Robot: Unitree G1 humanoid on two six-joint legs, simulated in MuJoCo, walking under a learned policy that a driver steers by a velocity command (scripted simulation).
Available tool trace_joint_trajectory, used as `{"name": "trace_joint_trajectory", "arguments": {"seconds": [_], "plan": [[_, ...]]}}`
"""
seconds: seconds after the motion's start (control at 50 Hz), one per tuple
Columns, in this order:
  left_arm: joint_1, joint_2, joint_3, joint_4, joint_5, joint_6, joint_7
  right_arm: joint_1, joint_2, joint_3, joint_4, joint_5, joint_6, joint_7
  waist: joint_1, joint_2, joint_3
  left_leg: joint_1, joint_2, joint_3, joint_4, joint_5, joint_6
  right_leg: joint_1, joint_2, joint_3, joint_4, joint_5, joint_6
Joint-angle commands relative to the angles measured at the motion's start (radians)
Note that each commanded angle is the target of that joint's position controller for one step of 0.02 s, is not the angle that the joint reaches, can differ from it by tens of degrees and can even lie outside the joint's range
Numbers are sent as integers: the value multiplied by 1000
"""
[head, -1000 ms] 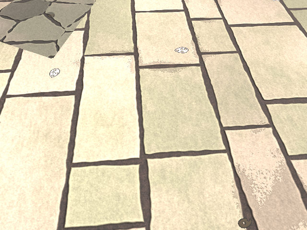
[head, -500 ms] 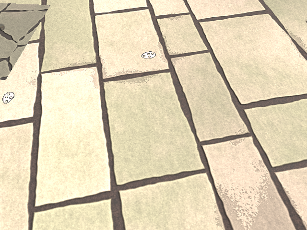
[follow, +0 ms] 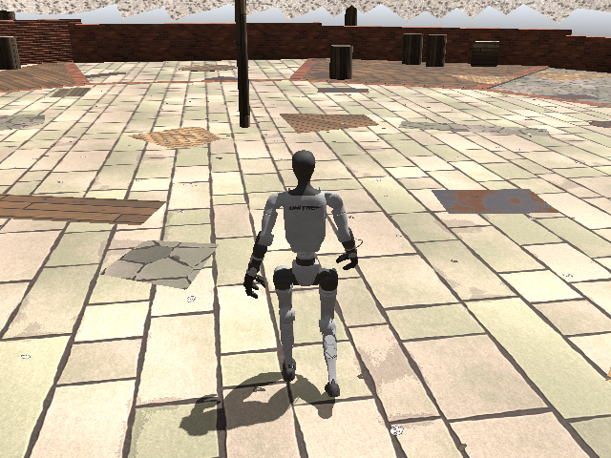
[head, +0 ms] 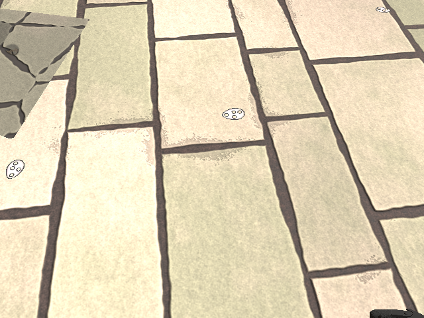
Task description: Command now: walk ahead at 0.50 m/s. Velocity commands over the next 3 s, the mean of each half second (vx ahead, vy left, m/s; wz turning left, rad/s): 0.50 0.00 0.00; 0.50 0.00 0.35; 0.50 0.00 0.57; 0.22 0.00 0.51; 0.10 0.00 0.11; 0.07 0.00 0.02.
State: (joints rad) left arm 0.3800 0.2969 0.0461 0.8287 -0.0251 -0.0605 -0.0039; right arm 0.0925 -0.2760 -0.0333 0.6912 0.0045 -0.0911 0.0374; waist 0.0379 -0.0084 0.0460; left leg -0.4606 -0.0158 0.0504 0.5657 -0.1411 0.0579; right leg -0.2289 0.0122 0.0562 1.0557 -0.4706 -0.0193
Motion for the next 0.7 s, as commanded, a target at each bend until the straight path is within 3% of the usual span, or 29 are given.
{"name": "trace_joint_trajectory", "arguments": {"seconds": [0.02,0.04,0.06,0.12,0.16,0.24,0.3,0.34,0.4,0.42,0.44,0.46,0.48,0.5,0.52,0.54,0.56,0.58,0.62,0.66,0.7], "plan": [[-113,127,25,-124,1,-41,0,171,-124,-38,2,-2,5,-9,-97,30,-106,474,286,-428,-303,-49,178,-495,-102,19,173,95,-12],[-82,117,29,-123,8,-32,2,141,-115,-34,-3,-14,-2,-8,-53,85,-92,383,271,-380,-332,19,182,-431,-134,28,127,149,-6],[-54,102,27,-110,10,-20,2,124,-107,-34,-3,-15,-7,-5,-33,95,-86,324,252,-351,-364,56,189,-376,-145,27,106,171,4],[-63,68,21,-110,17,3,8,127,-128,-42,23,-6,-24,-7,-12,76,-54,255,234,-250,-423,143,205,-379,-155,10,16,237,33],[-140,58,16,-134,24,1,9,155,-144,-46,43,-6,-22,-17,-31,60,-28,270,223,-203,-439,188,198,-424,-162,7,-101,345,47],[-280,28,4,-164,20,-17,-6,207,-167,-50,71,6,-9,-28,-86,55,-3,302,183,-119,-443,173,153,-384,-125,-30,-372,554,42],[-370,33,2,-194,11,-26,-21,268,-184,-54,105,13,3,-30,-122,57,19,379,217,-131,-421,144,150,-388,-102,-39,-469,570,32],[-405,44,5,-213,9,-30,-33,287,-190,-57,122,16,16,-33,-123,63,28,453,251,-146,-385,167,141,-410,-93,-32,-512,517,11],[-363,74,16,-212,12,-36,-42,276,-206,-65,134,19,33,-42,-79,85,-4,528,276,-155,-293,330,114,-332,-65,-49,-554,401,-31],[-282,94,29,-191,14,-37,-40,253,-211,-65,132,20,38,-44,-26,88,-53,520,252,-129,-194,486,95,-206,-33,-81,-583,397,-53],[-133,141,53,-146,17,-36,-31,253,-185,-54,129,14,42,-46,41,68,-157,459,197,-87,-12,551,67,20,-25,-91,-584,424,-85],[48,217,74,-116,26,-31,-19,264,-128,-29,102,-13,39,-49,100,-53,-318,255,132,-39,308,278,26,327,-213,119,-543,469,-153],[71,273,84,-98,25,-27,-26,393,-23,0,92,-2,18,-40,23,-315,-417,-141,-51,-69,615,-397,-30,621,-398,590,-660,227,-306],[61,167,57,-110,13,-27,-26,320,-133,-21,103,18,-1,-32,71,-195,-372,-259,-3,-184,719,-442,-21,597,-383,634,-732,91,-277],[-5,132,45,-118,17,-28,-21,230,-173,-35,76,42,-12,-27,68,-136,-234,-311,41,-174,728,-354,-8,479,-362,482,-751,126,-237],[-69,117,39,-125,23,-28,-20,182,-162,-32,67,38,-13,-31,40,-52,-161,-280,88,-148,688,-266,-11,346,-329,373,-774,232,-216],[-111,93,33,-126,30,-31,-20,164,-151,-36,64,23,-8,-32,14,-32,-101,-253,116,-147,637,-206,-20,241,-303,298,-810,307,-212],[-129,80,29,-123,40,-40,-21,186,-140,-38,69,22,3,-31,-14,-65,-91,-186,140,-161,611,-168,-25,171,-285,238,-833,393,-201],[-149,71,31,-106,36,-55,-21,223,-105,-35,87,27,29,-35,-40,-72,-75,-143,147,-161,575,-138,-42,106,-263,139,-889,436,-204],[-138,75,35,-85,36,-64,-17,192,-91,-35,78,23,45,-39,-38,-52,-36,-186,141,-171,531,-76,-54,87,-247,41,-909,548,-188],[-134,103,44,-68,40,-62,-8,155,-82,-35,59,19,47,-39,-36,-47,-23,-232,142,-182,438,29,-69,104,-254,-8,-935,543,-191]]}}
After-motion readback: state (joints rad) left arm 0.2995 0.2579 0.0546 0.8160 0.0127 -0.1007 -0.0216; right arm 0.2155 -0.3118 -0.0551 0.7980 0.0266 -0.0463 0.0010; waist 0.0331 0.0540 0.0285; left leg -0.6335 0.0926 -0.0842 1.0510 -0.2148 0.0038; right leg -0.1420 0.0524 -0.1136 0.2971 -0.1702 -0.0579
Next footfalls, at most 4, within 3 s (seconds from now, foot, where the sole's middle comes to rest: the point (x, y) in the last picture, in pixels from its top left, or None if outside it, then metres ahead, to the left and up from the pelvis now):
0.44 right None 0.42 -0.15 -0.76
1.00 left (191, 239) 0.69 0.12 -0.76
1.50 right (217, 160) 1.03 0.04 -0.76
1.96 left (140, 169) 0.97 0.33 -0.76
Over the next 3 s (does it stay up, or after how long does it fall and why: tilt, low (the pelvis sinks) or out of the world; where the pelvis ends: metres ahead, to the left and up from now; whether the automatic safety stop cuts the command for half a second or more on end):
stays up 1.02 0.25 0.01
